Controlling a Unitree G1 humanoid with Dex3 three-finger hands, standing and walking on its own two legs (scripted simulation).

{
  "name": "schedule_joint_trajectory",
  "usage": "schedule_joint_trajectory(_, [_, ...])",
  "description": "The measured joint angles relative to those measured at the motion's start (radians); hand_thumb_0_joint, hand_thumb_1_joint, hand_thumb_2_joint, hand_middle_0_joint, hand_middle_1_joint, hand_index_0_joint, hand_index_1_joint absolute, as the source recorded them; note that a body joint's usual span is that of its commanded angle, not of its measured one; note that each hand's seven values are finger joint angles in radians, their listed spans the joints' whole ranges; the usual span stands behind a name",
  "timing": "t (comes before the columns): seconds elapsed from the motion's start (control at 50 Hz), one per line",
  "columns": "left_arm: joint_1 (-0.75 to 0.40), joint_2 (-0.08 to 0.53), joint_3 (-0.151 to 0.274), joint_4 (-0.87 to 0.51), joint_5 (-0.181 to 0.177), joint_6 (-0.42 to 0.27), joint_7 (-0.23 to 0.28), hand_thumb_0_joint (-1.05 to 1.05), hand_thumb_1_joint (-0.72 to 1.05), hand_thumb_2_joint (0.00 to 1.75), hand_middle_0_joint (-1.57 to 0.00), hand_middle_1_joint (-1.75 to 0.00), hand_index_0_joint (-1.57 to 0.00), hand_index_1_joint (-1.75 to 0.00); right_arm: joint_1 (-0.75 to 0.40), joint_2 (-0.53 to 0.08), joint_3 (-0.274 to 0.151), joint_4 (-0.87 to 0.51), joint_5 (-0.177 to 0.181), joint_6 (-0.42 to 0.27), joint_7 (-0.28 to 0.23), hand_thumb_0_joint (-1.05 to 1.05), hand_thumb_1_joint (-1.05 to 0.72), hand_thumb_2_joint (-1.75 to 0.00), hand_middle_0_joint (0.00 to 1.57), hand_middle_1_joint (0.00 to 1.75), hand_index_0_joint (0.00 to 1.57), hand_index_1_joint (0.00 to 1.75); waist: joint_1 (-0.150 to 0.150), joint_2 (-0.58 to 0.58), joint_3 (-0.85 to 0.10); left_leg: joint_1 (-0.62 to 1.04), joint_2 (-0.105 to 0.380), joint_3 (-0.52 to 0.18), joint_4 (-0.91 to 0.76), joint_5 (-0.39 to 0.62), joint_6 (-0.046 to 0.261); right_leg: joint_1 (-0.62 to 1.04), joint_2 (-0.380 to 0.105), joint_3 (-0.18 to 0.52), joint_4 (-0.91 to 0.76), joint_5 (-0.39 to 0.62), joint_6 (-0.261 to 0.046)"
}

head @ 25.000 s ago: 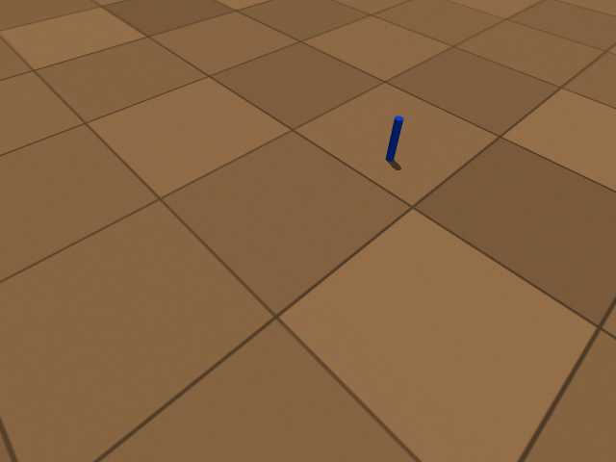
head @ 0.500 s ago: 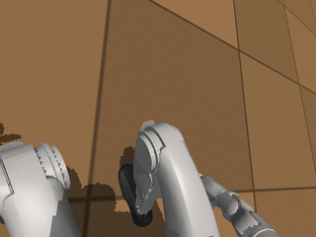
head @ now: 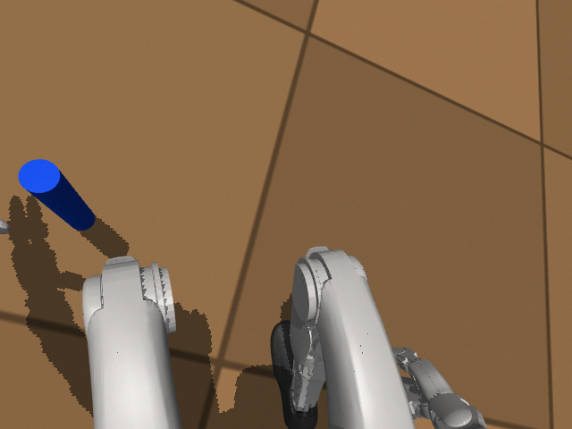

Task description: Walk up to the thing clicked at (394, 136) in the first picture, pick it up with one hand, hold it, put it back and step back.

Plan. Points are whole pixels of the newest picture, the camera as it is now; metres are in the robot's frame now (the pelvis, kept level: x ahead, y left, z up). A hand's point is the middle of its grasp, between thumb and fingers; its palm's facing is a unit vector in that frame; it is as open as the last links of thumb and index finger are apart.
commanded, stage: home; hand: left
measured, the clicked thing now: (65, 202) +0.42 +0.29 -0.21
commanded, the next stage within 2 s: none
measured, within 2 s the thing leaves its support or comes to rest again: neither
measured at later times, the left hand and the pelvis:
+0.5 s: hand out of the picture +0.29 +0.33 +0.10, palm faces +0.29 -0.84 -0.46, open 17.7 cm; pelvis +0.02 -0.01 +0.19, yaw +8 degrees
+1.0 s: hand out of the picture +0.23 +0.24 +0.30, palm faces +0.31 -0.89 -0.33, open 17.7 cm; pelvis +0.08 +0.01 +0.37, yaw +11 degrees
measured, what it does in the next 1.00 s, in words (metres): rises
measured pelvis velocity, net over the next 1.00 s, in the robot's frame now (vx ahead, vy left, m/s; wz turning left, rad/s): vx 0.08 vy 0.01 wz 0.20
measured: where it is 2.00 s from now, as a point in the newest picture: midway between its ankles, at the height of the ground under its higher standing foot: (227, 409)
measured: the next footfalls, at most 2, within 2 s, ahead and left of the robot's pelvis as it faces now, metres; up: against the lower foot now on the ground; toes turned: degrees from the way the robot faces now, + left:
none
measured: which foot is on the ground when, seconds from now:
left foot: down 0.00-1.00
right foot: down 0.00-1.00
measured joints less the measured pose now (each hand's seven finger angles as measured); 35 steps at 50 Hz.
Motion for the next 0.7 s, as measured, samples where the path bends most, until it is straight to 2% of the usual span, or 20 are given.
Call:
schedule_joint_trajectory(0.08, [0.019, 0.012, 0.012, -0.029, 0.056, 0.106, 0.039, -0.02, -0.52, 0.04, -0.08, -0.07, -0.08, -0.05, 0.008, 0.012, -0.043, 0.000, 0.029, 0.024, -0.013, 0.00, -0.92, -0.90, 0.21, 0.31, 0.21, 0.30, 0.014, 0.027, -0.037, 0.024, 0.003, 0.034, -0.067, 0.012, 0.001, 0.010, -0.011, 0.022, -0.044, 0.004, -0.003])
schedule_joint_trajectory(0.14, [0.041, 0.018, 0.013, -0.050, 0.073, 0.178, 0.075, -0.02, -0.53, 0.05, -0.07, -0.06, -0.07, -0.05, 0.020, 0.017, -0.076, -0.002, 0.045, 0.036, -0.025, 0.00, -0.91, -0.90, 0.21, 0.31, 0.21, 0.30, 0.028, 0.045, -0.065, 0.050, 0.007, 0.057, -0.118, 0.018, -0.001, 0.023, -0.017, 0.037, -0.079, 0.007, -0.006])
schedule_joint_trajectory(0.18, [0.065, 0.005, -0.001, -0.080, 0.075, 0.225, 0.099, -0.02, -0.54, 0.05, -0.07, -0.06, -0.07, -0.05, 0.031, 0.018, -0.100, -0.004, 0.056, 0.042, -0.031, 0.00, -0.91, -0.90, 0.21, 0.31, 0.21, 0.30, 0.043, 0.057, -0.084, 0.071, 0.009, 0.074, -0.158, 0.022, -0.001, 0.036, -0.021, 0.048, -0.109, 0.009, -0.007])
schedule_joint_trajectory(0.24, [0.122, -0.038, -0.037, -0.148, 0.074, 0.291, 0.134, -0.01, -0.55, 0.04, -0.06, -0.05, -0.06, -0.05, 0.043, 0.016, -0.128, -0.007, 0.075, 0.045, -0.039, 0.00, -0.91, -0.90, 0.21, 0.31, 0.21, 0.30, 0.062, 0.074, -0.110, 0.117, 0.012, 0.096, -0.227, 0.028, 0.000, 0.071, -0.026, 0.060, -0.166, 0.014, -0.010])
schedule_joint_trajectory(0.32, [0.241, -0.130, -0.103, -0.303, 0.063, 0.373, 0.175, -0.01, -0.57, 0.04, -0.06, -0.05, -0.05, -0.04, 0.054, 0.016, -0.153, -0.031, 0.103, 0.043, -0.054, 0.00, -0.90, -0.90, 0.21, 0.31, 0.21, 0.30, 0.081, 0.088, -0.131, 0.208, 0.018, 0.120, -0.341, 0.036, -0.001, 0.151, -0.031, 0.071, -0.270, 0.023, -0.016])
schedule_joint_trajectory(0.42, [0.392, -0.237, -0.181, -0.458, 0.050, 0.451, 0.222, -0.01, -0.58, 0.03, -0.06, -0.04, -0.05, -0.04, 0.057, 0.028, -0.162, -0.065, 0.129, 0.027, -0.090, 0.01, -0.90, -0.90, 0.21, 0.31, 0.21, 0.30, 0.084, 0.087, -0.142, 0.375, 0.022, 0.142, -0.508, 0.046, -0.004, 0.307, -0.037, 0.076, -0.428, 0.034, -0.025])
schedule_joint_trajectory(0.58, [0.530, -0.327, -0.267, -0.511, 0.032, 0.531, 0.300, -0.01, -0.59, 0.02, -0.06, -0.04, -0.05, -0.04, 0.072, 0.044, -0.165, -0.093, 0.135, -0.037, -0.161, 0.01, -0.90, -0.90, 0.21, 0.31, 0.21, 0.30, 0.084, 0.081, -0.172, 0.682, 0.018, 0.162, -0.766, 0.064, -0.008, 0.614, -0.050, 0.073, -0.686, 0.051, -0.033])
schedule_joint_trajectory(0.7, [0.603, -0.381, -0.336, -0.529, 0.019, 0.576, 0.342, -0.01, -0.60, 0.01, -0.05, -0.04, -0.05, -0.03, 0.102, 0.049, -0.159, -0.097, 0.130, -0.085, -0.190, 0.01, -0.90, -0.90, 0.21, 0.31, 0.20, 0.30, 0.086, 0.086, -0.180, 0.917, 0.014, 0.171, -0.949, 0.089, -0.006, 0.854, -0.056, 0.069, -0.877, 0.080, -0.031])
